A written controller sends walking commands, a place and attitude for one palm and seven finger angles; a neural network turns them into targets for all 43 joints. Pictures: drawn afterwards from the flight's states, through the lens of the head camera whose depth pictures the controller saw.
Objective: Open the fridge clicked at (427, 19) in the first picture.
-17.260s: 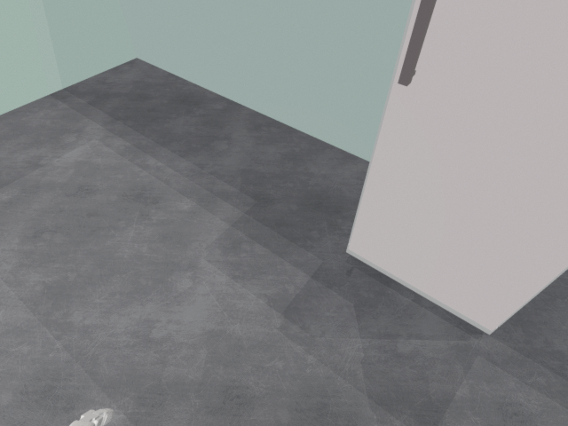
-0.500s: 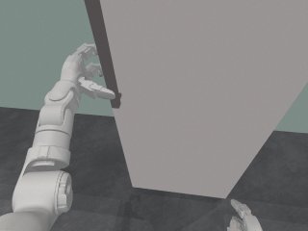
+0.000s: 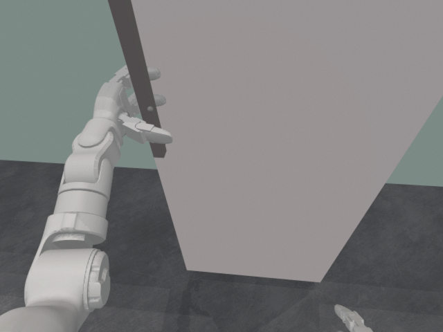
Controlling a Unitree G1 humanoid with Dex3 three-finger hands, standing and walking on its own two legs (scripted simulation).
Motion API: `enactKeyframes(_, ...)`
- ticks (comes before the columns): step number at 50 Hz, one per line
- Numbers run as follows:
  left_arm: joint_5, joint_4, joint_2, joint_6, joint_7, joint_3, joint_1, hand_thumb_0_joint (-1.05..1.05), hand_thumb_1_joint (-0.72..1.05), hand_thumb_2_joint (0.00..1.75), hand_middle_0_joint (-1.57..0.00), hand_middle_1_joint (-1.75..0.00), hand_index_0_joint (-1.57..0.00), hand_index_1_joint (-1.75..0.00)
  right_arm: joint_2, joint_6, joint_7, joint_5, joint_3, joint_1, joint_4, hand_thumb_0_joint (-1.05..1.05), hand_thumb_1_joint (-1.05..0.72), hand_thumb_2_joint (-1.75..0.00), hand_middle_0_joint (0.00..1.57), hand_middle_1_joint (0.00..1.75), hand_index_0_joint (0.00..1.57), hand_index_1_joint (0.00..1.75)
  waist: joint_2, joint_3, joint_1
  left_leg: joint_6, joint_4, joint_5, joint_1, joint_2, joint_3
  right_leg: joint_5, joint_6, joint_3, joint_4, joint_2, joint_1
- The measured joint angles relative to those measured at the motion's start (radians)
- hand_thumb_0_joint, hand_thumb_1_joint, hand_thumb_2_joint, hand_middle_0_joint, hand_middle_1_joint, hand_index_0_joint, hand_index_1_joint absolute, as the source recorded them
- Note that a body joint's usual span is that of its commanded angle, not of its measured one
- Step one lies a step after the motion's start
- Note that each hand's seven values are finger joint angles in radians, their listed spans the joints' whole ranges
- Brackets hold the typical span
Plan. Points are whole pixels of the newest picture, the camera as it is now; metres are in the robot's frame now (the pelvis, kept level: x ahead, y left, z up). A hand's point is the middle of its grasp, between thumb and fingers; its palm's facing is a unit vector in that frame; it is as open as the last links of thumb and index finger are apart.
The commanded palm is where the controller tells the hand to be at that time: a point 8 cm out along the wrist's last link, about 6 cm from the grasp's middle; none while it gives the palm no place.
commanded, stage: slide the fingers in behind the handle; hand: left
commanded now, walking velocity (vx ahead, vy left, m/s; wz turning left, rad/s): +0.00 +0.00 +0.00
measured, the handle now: (143, 72) +0.48 +0.16 +0.25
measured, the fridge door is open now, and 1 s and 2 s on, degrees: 0 0 0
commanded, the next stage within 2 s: grip the handle and tug to test in 0.52 s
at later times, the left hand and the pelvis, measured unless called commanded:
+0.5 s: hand (150, 108) +0.42 +0.14 +0.22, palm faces -0.04 -1.00 -0.01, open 14.0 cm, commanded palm +0.40 +0.19 +0.22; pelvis +0.00 +0.00 +0.00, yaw +0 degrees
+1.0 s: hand (152, 107) +0.43 +0.14 +0.22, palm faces -0.04 -1.00 -0.01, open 10.6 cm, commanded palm +0.40 +0.18 +0.22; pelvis +0.00 +0.00 +0.00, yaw +0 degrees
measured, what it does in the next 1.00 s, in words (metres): stands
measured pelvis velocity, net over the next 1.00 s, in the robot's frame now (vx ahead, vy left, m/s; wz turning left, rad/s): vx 0.00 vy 0.00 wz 0.00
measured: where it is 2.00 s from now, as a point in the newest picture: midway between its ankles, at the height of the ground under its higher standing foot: outside the picture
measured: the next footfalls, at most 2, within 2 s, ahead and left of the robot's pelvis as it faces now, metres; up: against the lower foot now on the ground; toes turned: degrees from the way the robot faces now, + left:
none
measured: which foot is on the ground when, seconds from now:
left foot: down 0.00-1.00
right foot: down 0.00-1.00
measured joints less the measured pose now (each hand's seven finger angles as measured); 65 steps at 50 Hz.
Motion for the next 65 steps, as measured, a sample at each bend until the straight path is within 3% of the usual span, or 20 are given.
enactKeyframes(37, 0.012, 0.012, -0.023, -0.004, 0.027, -0.023, -0.025, -0.02, -0.46, 0.31, -0.31, -1.2, -0.31, -1.2, 0.01, -0.001, 0.008, -0.007, 0.003, -0.007, 0.001, 0.01, -0.91, -0.9, 0.2, 0.3, 0.2, 0.3, -0.005, 0.0, 0.005, 0.006, -0.003, 0.004, -0.005, -0.006, 0.002, 0.007, 0.006, 0.004, -0.007, -0.004, -0.004)
enactKeyframes(46, 0.009, -0.009, -0.025, 0.013, 0.031, -0.025, -0.018, -0.01, -0.17, 0.44, -0.34, -1.24, -0.32, -1.24, 0.007, 0.004, 0.008, -0.007, 0.0, -0.014, -0.002, 0.01, -0.91, -0.9, 0.2, 0.3, 0.2, 0.3, -0.006, 0.0, 0.008, 0.005, -0.005, 0.002, 0.0, -0.005, 0.0, 0.006, 0.005, 0.002, -0.01, -0.003, 0.003)
enactKeyframes(65, 0.008, -0.03, -0.018, 0.032, 0.024, -0.019, -0.004, 0.0, 0.68, 0.8, -0.42, -1.36, -0.39, -1.34, 0.01, 0.019, 0.008, -0.008, 0.004, -0.037, -0.022, 0.01, -0.91, -0.9, 0.2, 0.3, 0.2, 0.3, -0.006, -0.003, 0.008, 0.003, -0.005, -0.001, 0.004, -0.002, -0.001, 0.005, 0.004, 0.002, -0.014, 0.0, 0.009)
